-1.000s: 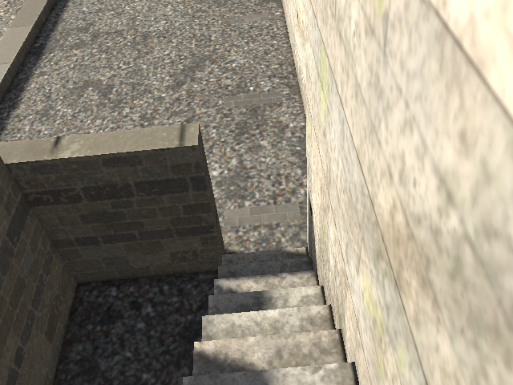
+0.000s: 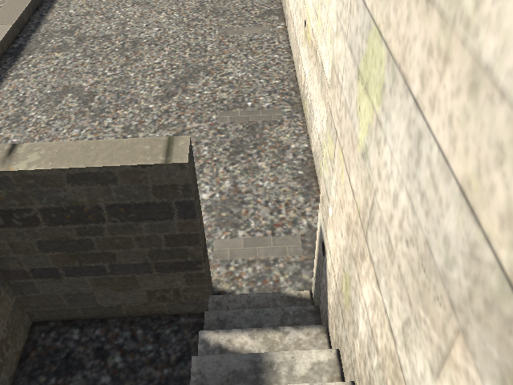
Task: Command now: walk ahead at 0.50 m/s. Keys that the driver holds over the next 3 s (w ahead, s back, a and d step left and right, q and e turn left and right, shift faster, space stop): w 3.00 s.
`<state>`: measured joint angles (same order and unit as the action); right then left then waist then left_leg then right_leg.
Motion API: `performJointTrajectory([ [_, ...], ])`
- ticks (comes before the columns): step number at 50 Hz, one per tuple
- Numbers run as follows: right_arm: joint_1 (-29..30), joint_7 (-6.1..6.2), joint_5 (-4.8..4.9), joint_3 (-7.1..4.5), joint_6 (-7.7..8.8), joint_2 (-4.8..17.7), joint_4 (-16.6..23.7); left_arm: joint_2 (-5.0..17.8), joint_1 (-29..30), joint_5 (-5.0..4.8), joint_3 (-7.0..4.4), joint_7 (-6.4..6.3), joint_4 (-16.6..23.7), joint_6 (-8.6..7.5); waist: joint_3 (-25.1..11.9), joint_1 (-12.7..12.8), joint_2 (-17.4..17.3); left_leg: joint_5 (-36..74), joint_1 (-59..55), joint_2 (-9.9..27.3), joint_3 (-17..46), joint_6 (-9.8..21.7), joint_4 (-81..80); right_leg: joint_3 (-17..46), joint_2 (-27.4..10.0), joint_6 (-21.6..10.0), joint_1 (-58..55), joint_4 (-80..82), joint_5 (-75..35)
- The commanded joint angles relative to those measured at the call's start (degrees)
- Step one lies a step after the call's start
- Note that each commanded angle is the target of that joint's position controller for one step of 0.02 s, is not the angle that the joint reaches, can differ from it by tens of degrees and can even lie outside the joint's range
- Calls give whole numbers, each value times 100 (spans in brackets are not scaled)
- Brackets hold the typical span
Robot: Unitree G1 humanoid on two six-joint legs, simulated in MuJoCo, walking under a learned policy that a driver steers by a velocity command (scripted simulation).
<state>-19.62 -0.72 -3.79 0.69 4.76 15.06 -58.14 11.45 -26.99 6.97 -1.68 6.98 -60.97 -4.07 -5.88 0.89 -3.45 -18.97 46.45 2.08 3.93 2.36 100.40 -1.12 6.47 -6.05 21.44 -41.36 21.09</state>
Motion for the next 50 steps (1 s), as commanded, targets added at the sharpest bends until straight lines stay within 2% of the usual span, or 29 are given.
performJointTrajectory([
  [1, -343, -4, -196, 51, 30, -75, 110, -58, 1232, -178, 137, -203, 766, -383, 1018, -553, 487, 2591, -1165, 563, -173, -251, -2635, 1181, -830, -1091, 3323, 950, 31],
  [3, -396, -249, -385, 122, 165, -127, 96, 702, 637, -103, -12, -271, 683, -456, 731, -455, 557, 2248, -1297, 379, -455, -486, -1355, 1712, -1035, -1250, 3197, 741, -45],
  [4, 160, -143, -378, 68, 118, 103, 327, -19, 47, -156, 161, -413, 468, -547, 733, -33, 642, 2968, 211, 684, 298, -419, -2667, 2012, -988, -1053, 1696, 203, -174],
  [6, 1387, 21, -255, 130, 16, 174, 782, -414, -1569, -106, 263, -589, -200, -505, 758, 627, 451, 2614, 2407, 683, 494, -531, -3777, 3265, -1487, -1323, -624, -570, -104],
  [7, 1415, -9, -197, 185, -8, 265, 684, -523, -1239, -343, 295, -730, 177, -399, 603, 766, 172, 4271, 1909, 636, 429, -592, -5713, 2679, -1267, -1060, -532, -1119, 458],
  [9, 1035, -151, -43, 149, -107, 174, 561, 210, -545, -230, 157, -449, 489, -137, 921, 305, 578, 4228, -1460, 264, -530, -420, -5365, 2037, -889, -903, 2485, -497, 1635],
  [12, -70, -75, -357, -44, -19, 451, 402, 264, 428, -41, 110, -295, 930, -245, 1380, -440, 650, 3253, -3389, -61, -728, -446, -3996, 1769, -882, -754, 3842, -1323, 1098],
  [13, 1087, -83, 104, -85, -37, 701, 806, 504, 430, -247, -24, -445, 1018, -245, 1709, 147, 374, 1437, -1879, 154, -437, -552, -6912, 1907, -1005, -710, 1814, -1469, 1116],
  [14, 1128, -142, 159, -17, -83, 561, 805, 547, 326, -192, 3, -436, 817, -191, 1214, 179, 609, 2078, -1987, 418, -224, -289, -8274, 2391, -1104, -696, 659, -2457, 903],
  [16, -1290, -116, 220, -288, 146, 994, -106, 504, -337, 17, -49, -22, 347, -131, 292, -370, 111, 2773, -4853, 158, -832, -16, -8595, 1888, -682, -544, 954, -4624, -1249],
  [17, -1256, -117, 535, -242, -1, 538, 110, 545, -1252, -876, -375, -759, 244, 30, -47, -24, -563, 6005, -6200, 1098, 540, 201, -7634, 195, -55, -192, 2811, -7066, 2409],
  [18, -1421, -128, 506, -336, -131, 911, 81, 344, -1225, -1045, -233, -975, 607, -24, -528, 234, -1307, 9749, -7810, 1670, 718, 260, -5343, -304, -446, 146, 4630, -8557, 3078],
  [19, -1336, -173, 358, -584, -184, 1192, 118, 488, -463, -1063, -166, -1127, 813, 22, -904, -303, -887, 6664, -7609, 1957, 1565, 1235, -6163, -19, -546, 261, 4994, -8330, 1853],
  [21, -1373, -155, 39, -471, -311, 587, 185, 488, 217, -872, -249, -1229, 648, 253, -179, -425, -127, 4042, -5657, 1884, 1856, 1585, -6822, 243, -735, 446, 4567, -7728, 1098],
  [23, -1393, -99, 2, -252, -221, 132, 87, 8, 476, -808, -136, -1106, 585, 437, 754, -119, 399, 3435, -3926, 1531, 1515, 1181, -6577, 773, -708, 528, 4316, -6206, -158],
  [25, -1077, 0, 264, -131, -110, -85, 77, -322, 872, -711, -8, -1037, 798, 528, 1023, 109, 312, 2819, -2739, 1278, 1268, 639, -7036, 534, -684, 782, 3696, -4507, -1699],
  [28, -889, -3, 137, -206, -10, 585, -38, 85, 458, -550, -170, -1119, 380, 670, 547, 293, -154, 3528, -2354, 1091, 1144, 827, -7252, 320, -584, 818, 1839, -3399, -2754],
  [32, -839, 72, 385, -145, -26, 174, -48, 206, 1878, -598, -139, -994, 848, 470, 1079, -137, -136, 731, -3106, 769, 905, 729, -6931, 593, -951, 599, 2320, -644, -4905],
  [38, -1065, 106, 180, -222, -67, 50, -84, 223, 2505, -713, -114, -912, 1047, 408, 1628, -743, -217, 39, -2764, 390, 866, 1010, -6137, 226, -925, 581, 955, 1216, -4694],
  [39, -884, 94, -177, 4, 175, 465, -189, 188, 1603, 650, 289, -59, 1234, 345, 2468, -94, -414, -1673, -1078, 1060, 1442, 1233, -5038, 890, -1461, 439, 743, 481, -4962],
  [42, -1424, 178, 0, -85, 181, 515, -321, 286, 2436, 267, 220, 200, 1610, 266, 1651, -798, 365, -2271, -2521, 795, 1535, 1223, -4817, 360, -1157, 399, 710, 2061, -3354],
  [43, -1456, 164, 68, -81, 137, 506, -291, 110, 2199, 247, 307, 184, 1708, 199, 1369, -693, 591, -2021, -2499, 557, 1467, 1205, -4094, 247, -1020, 435, -56, 2500, -3156],
  [44, -1158, 91, -89, -48, 13, 614, -313, 201, 739, 68, 219, 184, 1215, 152, 954, 31, 581, -2019, -1903, 448, 1270, 952, -2955, 104, -1101, 305, -1617, 2764, -4222],
  [45, -1223, -165, -181, -79, -56, 702, -411, 868, -469, 78, -107, 100, 888, 18, 639, 600, 1226, -1410, -1279, -184, 725, 628, -1216, -351, -817, 37, -2824, 2629, -3300],
  [46, -1437, -367, -72, -185, -18, 611, -462, 1225, -1418, 97, -249, 131, 636, 11, -231, 700, 2187, -2327, 461, -816, 130, 74, 1602, 332, -1385, -640, -4543, 776, -5392],
  [47, -1185, -320, 146, -266, 137, 692, 163, 1654, -1627, 50, -358, 194, 672, -18, -1046, 417, 2255, -2398, 1606, -886, -349, -45, 2227, 1445, -1986, -1108, -5358, 416, -5598],
  [48, -362, -263, 176, -21, 256, 285, 688, 1504, -1115, 102, -302, 172, 708, -78, -888, 457, 1519, -2096, 2596, -452, -494, -26, 2249, 2560, -2511, -1562, -5231, 975, -3160],
  [49, 561, -143, 179, 6, 379, 252, 1084, 1129, -338, -132, -195, 182, 936, -145, 323, 489, 1116, -1653, 3954, -27, 89, -265, 1931, 3846, -3219, -1923, -4287, 1617, -909],
  [50, 1046, 62, 163, 59, 352, 286, 1178, 411, -49, -188, 23, 225, 806, -198, 561, 316, 106, -1101, 4013, 504, 297, -191, 1480, 3617, -3124, -1730, -3146, 1907, 150],
])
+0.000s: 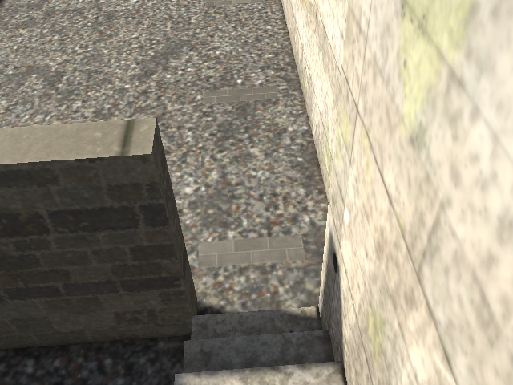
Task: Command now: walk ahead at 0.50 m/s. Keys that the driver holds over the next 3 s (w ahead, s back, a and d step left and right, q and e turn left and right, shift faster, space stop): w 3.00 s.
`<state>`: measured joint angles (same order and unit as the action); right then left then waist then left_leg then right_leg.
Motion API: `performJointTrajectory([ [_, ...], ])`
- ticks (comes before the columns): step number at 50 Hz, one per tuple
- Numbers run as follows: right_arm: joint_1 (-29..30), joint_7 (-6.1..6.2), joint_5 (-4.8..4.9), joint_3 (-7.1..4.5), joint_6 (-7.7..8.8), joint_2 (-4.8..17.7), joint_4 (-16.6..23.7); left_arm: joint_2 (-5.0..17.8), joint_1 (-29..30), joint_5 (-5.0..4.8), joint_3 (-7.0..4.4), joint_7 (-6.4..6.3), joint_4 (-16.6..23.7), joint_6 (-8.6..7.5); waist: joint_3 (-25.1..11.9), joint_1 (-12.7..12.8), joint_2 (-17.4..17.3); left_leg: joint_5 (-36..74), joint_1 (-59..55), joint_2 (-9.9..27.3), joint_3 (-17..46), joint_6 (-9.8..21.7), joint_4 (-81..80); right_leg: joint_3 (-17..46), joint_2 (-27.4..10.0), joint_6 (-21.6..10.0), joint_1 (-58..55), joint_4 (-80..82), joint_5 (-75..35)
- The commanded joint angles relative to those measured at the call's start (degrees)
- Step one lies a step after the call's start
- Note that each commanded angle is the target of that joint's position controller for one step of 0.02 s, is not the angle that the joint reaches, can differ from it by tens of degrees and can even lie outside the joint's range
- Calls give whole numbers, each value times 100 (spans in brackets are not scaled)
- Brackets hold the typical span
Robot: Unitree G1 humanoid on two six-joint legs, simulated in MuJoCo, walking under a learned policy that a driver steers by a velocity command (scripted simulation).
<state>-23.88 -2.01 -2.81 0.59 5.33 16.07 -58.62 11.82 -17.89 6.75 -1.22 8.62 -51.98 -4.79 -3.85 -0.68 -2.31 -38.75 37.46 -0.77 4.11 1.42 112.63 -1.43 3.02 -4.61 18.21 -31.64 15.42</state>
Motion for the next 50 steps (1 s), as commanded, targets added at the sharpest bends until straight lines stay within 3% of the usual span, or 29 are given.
performJointTrajectory([
  [1, 700, 389, -15, 175, 205, 27, 877, -627, -481, 10, 310, -54, -82, -299, 592, -184, -478, 3236, 3722, 1331, 906, -14, -2579, 2836, -2341, -1530, -837, 611, -71],
  [2, 46, 391, 37, 181, 162, -1, 558, -561, -275, -92, 280, -101, 47, -303, 839, -445, -220, 3278, 2457, 1066, 425, -55, -2975, 2074, -1782, -1446, 684, 724, -667],
  [3, -311, 252, -182, 85, 163, 144, 230, -321, -6, -274, 206, -234, 265, -387, 663, -424, 97, 4549, 613, 824, -4, -22, -4103, 781, -839, -1139, 2170, 303, -804],
  [5, 170, -68, -463, 47, 194, 104, 222, 615, -118, -102, 43, -267, 259, -346, 449, -392, 741, 4745, -393, 510, -246, -307, -3157, 1029, -822, -1147, 3015, 299, -630],
  [8, 1172, 127, -124, 10, 143, 317, 711, -260, -1494, -204, 271, -524, -348, -374, 451, 330, 163, 5651, 2198, 794, 697, -481, -5876, 1861, -1244, -934, 41, -958, -851],
  [14, 1195, 110, -221, 64, -29, 357, 999, -125, -1408, -238, 288, -428, -18, -139, 561, 97, 244, 5695, 451, 679, 324, -535, -5747, 1893, -922, -686, 1276, -1807, -578],
  [17, 2410, 124, -129, 37, -24, 224, 1441, -375, -2333, -164, 252, -591, -565, -136, 928, 778, 494, 3939, 1391, 581, 67, -561, -6603, 2405, -967, -639, -258, -2356, -1057],
  [20, -722, 213, -60, -120, 177, 509, 282, 184, -348, -138, 7, -363, 177, -202, 501, -344, 418, 3673, -2941, 152, -631, -347, -7372, 1392, -349, -393, 1689, -4217, -1965],
  [21, -1788, 252, 178, -341, 233, 773, -196, 695, -218, -149, -191, -227, 223, -150, 923, -915, -819, 4073, -4031, -199, -1306, -305, -9376, 928, 177, -311, 2169, -5487, -1743],
  [22, -2914, 256, 99, -493, 254, 956, -688, 1314, 58, -69, -417, -11, 241, -176, 855, -1272, -1526, 5207, -5746, 78, -998, 108, -9913, 672, 677, -81, 3245, -8072, 41],
  [23, -2613, 111, -80, -514, 209, 1390, -382, 176, -886, -159, -179, 265, 186, -140, -845, -441, -1249, 10051, -7786, 1745, 771, 1653, -7236, 738, 1058, 204, 4856, -10015, 3278],
  [24, -2507, 124, -365, -672, 137, 1573, -369, -435, -672, -227, 50, 256, 826, -147, -638, -471, -370, 10694, -7845, 2274, 1479, 2154, -6874, 1088, 791, 157, 6075, -9940, 2840],
  [25, -2037, 117, -359, -699, 94, 1450, -446, -386, -527, -263, -12, 178, 945, -129, -134, -454, -12, 8611, -6767, 2446, 2128, 2183, -7125, 1532, 531, 78, 6898, -9800, 1916],
  [27, -496, 234, -223, -98, 167, -275, -307, -718, -928, 57, 130, 1, 613, 117, 834, 435, 630, 5654, -3235, 1732, 1052, 1253, -7789, 1477, -477, -119, 5772, -7330, -291],
  [28, 388, 296, 114, 101, 203, -743, 46, -577, -1450, -6, 125, 59, 264, 154, 1177, 768, 752, 4555, -417, 1343, 595, 1256, -8526, 1144, -798, -177, 3805, -5560, -1864],
  [30, 764, 399, -253, 276, 358, -421, 67, -733, -923, 60, 288, 274, 377, 252, 838, 874, 315, 3060, 1521, 841, 225, 1418, -8181, 532, -960, 43, 1953, -4935, -3657],
  [33, 5, 662, -61, 259, 700, 331, 102, 153, 162, 149, 157, 163, 687, 282, 108, 104, 821, 2408, 283, 261, -122, 993, -6759, 548, -836, 328, 1485, -2084, -5470],
  [37, 73, 384, 72, 100, 393, 1101, 388, 538, 843, 307, 208, 104, 1117, 216, 753, -72, -16, 2012, -677, 684, 861, 1190, -5742, 198, -509, 484, 1104, -653, -2784],
  [38, 113, 264, -96, 57, 356, 1273, 426, 524, 14, 501, 211, 100, 872, 203, 693, 188, -231, 2808, -645, 774, 1193, 1250, -5147, 83, -405, 408, 658, -1575, -3073],
  [39, 139, 314, 247, -33, 277, 1035, 582, 507, 242, 254, 216, 41, 911, 111, 718, -116, 598, 2726, -1921, 543, 1121, 1099, -4669, 275, -518, 304, 1030, 1034, -2044],
  [40, -26, 248, 178, -21, 179, 1003, 450, 572, -30, 261, 157, -3, 829, 110, 673, -8, 452, 2535, -2341, 316, 1314, 1100, -3966, 148, -397, 130, 394, 1810, -2575],
  [41, 132, -50, -237, -105, 116, 1234, 513, 918, -2419, 286, -21, -87, 125, -42, 231, 825, 793, 3570, -580, -27, 664, 816, -1662, -315, -159, -43, -2339, 309, -3471],
  [42, -1450, -290, -49, 169, 176, -43, -54, 1089, -2502, 86, -153, -95, 178, 9, -935, 375, 2038, -194, 1289, -424, 257, 144, 1269, 1080, -1628, -1605, -4256, -528, -6895],
  [43, -1375, -220, 123, 174, 198, 131, 264, 1276, -2799, 191, -247, 57, 141, 61, -981, 574, 1000, -238, 3056, -834, 515, 44, 1837, 2628, -2078, -2131, -4802, -954, -5772],
  [44, -264, -203, 343, 244, 203, 49, 687, 1174, -2724, 128, -227, 87, 17, 84, -634, 767, 476, -254, 3974, -618, 291, -201, 1495, 2989, -2526, -2170, -4699, -391, -5124],
  [46, 939, 176, 105, 265, 135, 214, 1377, 187, -945, -355, 76, 37, 335, -55, 280, 241, -394, 1028, 4459, 530, 469, -456, -990, 3095, -2402, -1658, -2134, 191, -1170],
  [47, 646, 267, 61, 350, 100, 110, 1225, -348, -259, -185, 257, -81, 303, -148, 864, -215, -462, 2546, 3432, 1019, 766, -435, -2658, 2353, -2013, -1235, -167, 153, -1141],
  [48, -119, 228, 43, 153, 62, 486, 635, -225, 335, -292, 235, -180, 554, -231, 1067, -457, 37, 4048, 1230, 981, 461, -464, -3927, 1328, -1367, -1147, 2221, 61, -1122],
  [50, -65, -136, -342, 114, -2, 217, 501, 690, -83, -166, -6, -305, 399, -314, 777, -468, 664, 4426, -1018, 528, -128, -618, -2636, 1222, -1011, -1069, 3897, 162, -457],
])
Over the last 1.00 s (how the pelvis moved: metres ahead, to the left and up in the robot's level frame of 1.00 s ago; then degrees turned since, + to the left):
0.47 0.00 -0.37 0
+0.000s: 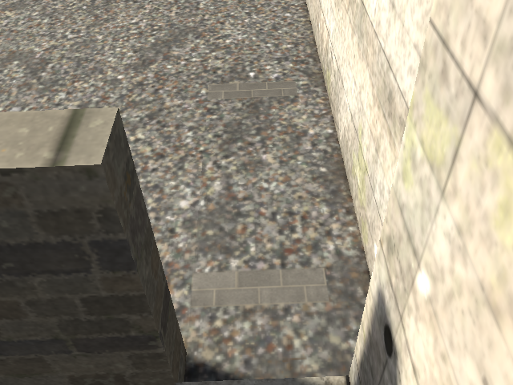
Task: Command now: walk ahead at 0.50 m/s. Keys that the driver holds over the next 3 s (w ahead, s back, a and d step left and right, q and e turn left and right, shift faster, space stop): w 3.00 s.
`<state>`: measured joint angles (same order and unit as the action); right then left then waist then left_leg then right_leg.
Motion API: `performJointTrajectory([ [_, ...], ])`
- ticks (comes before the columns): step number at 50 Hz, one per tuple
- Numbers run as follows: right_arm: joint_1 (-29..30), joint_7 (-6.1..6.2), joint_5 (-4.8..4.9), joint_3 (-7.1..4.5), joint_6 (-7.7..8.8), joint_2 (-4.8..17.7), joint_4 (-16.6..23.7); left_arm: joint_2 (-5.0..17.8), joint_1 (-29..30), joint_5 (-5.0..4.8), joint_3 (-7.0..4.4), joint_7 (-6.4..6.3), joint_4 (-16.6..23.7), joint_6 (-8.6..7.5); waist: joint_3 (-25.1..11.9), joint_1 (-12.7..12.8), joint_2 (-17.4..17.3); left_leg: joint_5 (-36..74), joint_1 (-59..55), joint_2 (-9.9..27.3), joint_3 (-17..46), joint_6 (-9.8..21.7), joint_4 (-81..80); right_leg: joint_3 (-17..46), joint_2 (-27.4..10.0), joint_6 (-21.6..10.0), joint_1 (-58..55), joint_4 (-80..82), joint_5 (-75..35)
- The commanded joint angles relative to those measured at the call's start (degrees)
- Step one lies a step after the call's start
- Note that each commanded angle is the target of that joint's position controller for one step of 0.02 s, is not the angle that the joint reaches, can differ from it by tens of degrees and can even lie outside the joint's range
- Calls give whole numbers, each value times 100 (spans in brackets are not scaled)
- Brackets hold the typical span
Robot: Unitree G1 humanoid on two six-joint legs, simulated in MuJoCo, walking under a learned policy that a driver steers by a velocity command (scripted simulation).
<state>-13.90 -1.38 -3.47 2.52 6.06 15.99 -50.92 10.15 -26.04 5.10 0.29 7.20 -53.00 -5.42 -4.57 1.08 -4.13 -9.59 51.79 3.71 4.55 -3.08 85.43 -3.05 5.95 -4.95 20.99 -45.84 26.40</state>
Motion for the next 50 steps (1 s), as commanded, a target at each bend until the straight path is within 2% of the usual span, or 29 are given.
performJointTrajectory([
  [1, -800, -185, -272, -168, -78, 424, -67, 596, 594, -137, -82, -262, 496, -333, 656, -402, 688, 2130, -1260, 235, 290, -52, -1035, 1335, -1054, -732, 2427, 1084, -1545],
  [3, 539, -17, -206, -126, -66, 388, 451, 244, -504, -11, 28, -451, 25, -323, 594, 367, 628, 2020, 736, 334, 493, 27, -2735, 2055, -1521, -827, -129, 193, -1626],
  [4, 448, 50, -104, -71, -23, 344, 342, 58, -674, -208, 109, -530, 119, -252, 567, 442, 406, 3218, 624, 389, 454, -76, -4151, 1814, -1331, -666, -326, -332, -1161],
  [6, 636, 25, -1, -28, -126, 93, 402, 369, -573, -69, 55, -308, 184, -6, 793, 315, 619, 2846, -1377, 138, -145, -100, -4253, 1735, -1147, -691, 1290, 87, -331],
  [7, -217, 21, -220, -92, -107, 296, 105, 658, 218, 91, 49, -158, 505, -15, 810, -229, 1174, 3310, -2415, 65, -213, -21, -2878, 1705, -1095, -792, 2310, -16, -741],
  [10, -625, 35, -155, -233, 36, 599, -189, 771, 676, -106, -72, -202, 928, -137, 1079, -111, 585, 1552, -3111, 6, -609, -91, -4221, 1410, -969, -650, 1867, -1250, -1184],
  [12, -454, 2, 318, -297, 42, 662, -409, 772, 353, -208, -138, -236, 610, 100, 888, 156, 152, 1743, -3316, 339, -432, 181, -7520, 1961, -1154, -630, -70, -2457, -709],
  [13, -2940, 22, 113, -445, 132, 904, -1174, 1161, 465, 296, -230, 36, 579, 54, -3, -612, 551, 2554, -6183, 8, -775, 243, -5474, 1755, -1081, -439, 1034, -3817, -2549],
  [14, -3731, 3, 25, -753, 97, 1583, -1153, 942, 576, -27, -315, 193, 692, -38, -278, -1076, -1549, 3925, -6565, 357, -193, 919, -6365, 1186, 38, -191, 1621, -6627, -841],
  [15, -2974, -90, -77, -766, 19, 1953, -825, 495, -458, -74, -290, 261, 503, -63, -974, -166, -1568, 7659, -8339, 1291, 640, 2091, -4260, 687, 604, 248, 4033, -8677, 1948],
  [16, -2913, 14, -346, -872, -85, 1746, -832, 321, 227, -77, -187, 273, 855, -45, -468, -691, -500, 6174, -8470, 1628, 1383, 2411, -4548, 763, 298, 223, 5576, -7626, 1342],
  [17, -2744, 37, -213, -817, -150, 1567, -1095, 307, 647, -138, -197, 171, 1147, 64, 119, -663, -382, 3116, -7185, 2002, 2247, 2513, -5162, 915, -212, 221, 6025, -7534, 609],
  [19, -2014, 85, -180, -289, -116, 7, -1159, -208, -68, 25, -11, 29, 686, 243, 760, 157, 689, 678, -4379, 1477, 1657, 1820, -5500, 1468, -1118, -110, 5188, -5338, -1713],
  [21, -1364, 339, -7, 25, 154, -732, -1051, -86, 341, 77, -42, 167, 539, 236, 930, 208, 612, 358, -2105, 857, 861, 1697, -5741, 991, -1301, -121, 3507, -3128, -3539],
  [24, -1309, 363, -214, -58, 391, 607, -1145, 99, 767, -17, 52, 473, 508, 233, 479, 242, 254, -129, -589, 549, 542, 1798, -5171, 459, -1002, 257, 1865, -3625, -4132],
  [27, -2040, 573, 97, 183, 425, -38, -1122, 628, 1527, 308, -35, 149, 490, 219, 498, -397, 219, -385, -2701, 394, 642, 1601, -3946, 833, -1226, 335, 2953, -352, -5696],
  [33, -1713, 118, -50, -116, -17, 851, -828, 608, 2247, 197, 130, 67, 677, 238, 1059, -523, 121, -921, -2500, 467, 1248, 1922, -3191, 297, -899, 449, 903, 1576, -3919],
  [34, -1557, 128, -24, -161, -57, 933, -794, 626, 2085, 174, 126, 28, 681, 235, 1070, -462, 239, -686, -2849, 547, 1545, 1914, -2816, 401, -939, 333, 721, 2327, -3668],
  [35, -1498, -50, -269, -134, -83, 809, -1027, 639, 134, 155, 75, -79, -144, 146, 949, 250, 403, -222, -2136, 387, 1328, 1712, -1339, 364, -986, 182, -1088, 1909, -4978],
  [36, -1658, -189, -46, -197, -106, 731, -1088, 932, -1259, 131, -178, -160, -576, 31, 729, 777, 1359, -61, -2058, -150, 650, 1481, -54, -354, -600, 50, -2236, 3379, -4907],
  [37, -1457, -502, -176, -281, -146, 861, -1231, 1078, -3105, 170, -360, -223, -1079, 57, 108, 1732, 2196, -1332, -87, -945, 132, 1055, 3396, 206, -1260, -752, -4867, 2196, -5293],
  [38, -1641, -677, 33, -347, -101, 353, -871, 1523, -2107, -81, -402, -136, -761, -9, -498, 592, 2355, -3258, 1776, -1012, -666, 997, 3912, 1408, -2086, -1277, -5618, 1137, -5922],
  [39, -1151, -666, 24, -165, -93, 61, -413, 1344, -1508, 66, -366, -178, -751, 14, -358, 538, 1113, -2666, 2274, -612, -516, 1127, 3551, 1744, -2230, -1305, -5071, 1357, -4238],
  [41, 68, -321, 1, -24, -137, -221, 189, 460, -624, -91, -155, -155, -703, 18, 847, 360, 440, -2053, 3322, 151, -15, 1066, 2026, 3113, -2858, -1522, -2661, 2263, 64],
  [42, -268, -99, -266, 115, -160, -441, 55, -503, -49, -26, 120, -266, -635, -69, 1015, -57, 80, 109, 2768, 766, 463, 1093, -235, 2679, -2699, -1385, -1137, 1834, -529],
  [43, -857, -25, -159, -23, -175, -113, -540, -781, 731, -100, 262, -316, -303, -130, 1306, -432, -298, 1801, 504, 843, 216, 950, -1810, 1608, -2054, -1420, 1452, 1916, -1616],
  [45, -954, -172, -435, 5, -196, -323, -709, 242, 1058, -14, -4, -394, -238, -300, 689, -537, 1230, 2311, -2191, 338, -514, 593, -916, 837, -931, -1045, 3336, 1584, -1158],
  [46, -772, -204, -559, -38, -156, -141, -650, 64, 951, -71, 40, -468, -142, -395, 617, -297, 767, 3240, -1342, 497, -66, 613, -1887, 924, -880, -864, 2544, 1084, -1040],
  [50, 79, -85, -139, -183, -177, 349, -497, 471, 548, -126, 4, -472, 68, -216, 651, -70, 447, 3566, -2536, 342, -495, 227, -3898, 1282, -995, -677, 2604, 27, 555],
])
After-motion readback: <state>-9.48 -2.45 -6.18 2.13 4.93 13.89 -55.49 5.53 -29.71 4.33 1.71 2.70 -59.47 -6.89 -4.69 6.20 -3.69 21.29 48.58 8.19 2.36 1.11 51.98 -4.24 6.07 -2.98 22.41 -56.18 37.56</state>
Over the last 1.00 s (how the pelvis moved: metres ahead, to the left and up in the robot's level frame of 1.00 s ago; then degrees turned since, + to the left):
0.54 0.01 -0.42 0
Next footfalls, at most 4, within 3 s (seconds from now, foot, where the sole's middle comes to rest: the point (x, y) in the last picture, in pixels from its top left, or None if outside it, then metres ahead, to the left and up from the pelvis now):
0.26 left None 0.25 0.15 -0.93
0.72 right None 0.49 -0.06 -1.13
1.14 left None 0.74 0.18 -1.32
1.64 right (286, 338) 1.13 -0.03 -1.52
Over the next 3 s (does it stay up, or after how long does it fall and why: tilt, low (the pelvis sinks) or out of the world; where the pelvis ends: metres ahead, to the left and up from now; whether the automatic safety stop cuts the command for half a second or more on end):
stays up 1.77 0.09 -0.73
